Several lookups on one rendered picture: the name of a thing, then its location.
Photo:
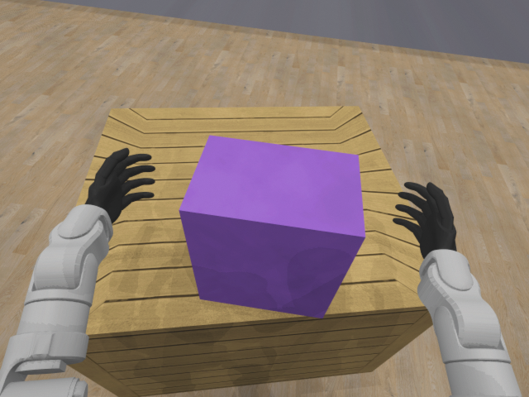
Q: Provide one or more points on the pedestal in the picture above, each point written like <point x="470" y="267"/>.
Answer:
<point x="151" y="334"/>

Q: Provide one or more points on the carton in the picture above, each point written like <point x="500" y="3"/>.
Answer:
<point x="272" y="227"/>

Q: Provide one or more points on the robot right hand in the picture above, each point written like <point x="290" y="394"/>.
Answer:
<point x="436" y="228"/>

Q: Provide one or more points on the robot left upper arm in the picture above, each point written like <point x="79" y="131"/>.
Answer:
<point x="62" y="387"/>

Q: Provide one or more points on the left robot forearm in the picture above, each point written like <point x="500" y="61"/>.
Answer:
<point x="51" y="332"/>

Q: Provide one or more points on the right robot forearm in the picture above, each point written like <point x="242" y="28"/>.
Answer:
<point x="467" y="328"/>

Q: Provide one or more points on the robot left hand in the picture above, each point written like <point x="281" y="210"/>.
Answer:
<point x="109" y="189"/>

